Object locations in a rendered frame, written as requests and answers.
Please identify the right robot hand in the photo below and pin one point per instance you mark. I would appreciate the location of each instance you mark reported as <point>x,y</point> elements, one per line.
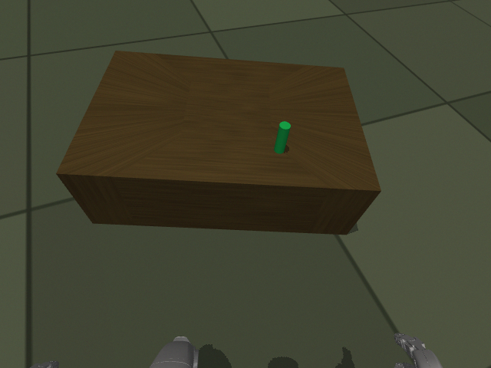
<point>415,348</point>

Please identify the can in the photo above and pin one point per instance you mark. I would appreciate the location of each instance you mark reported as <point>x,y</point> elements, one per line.
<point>282,137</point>

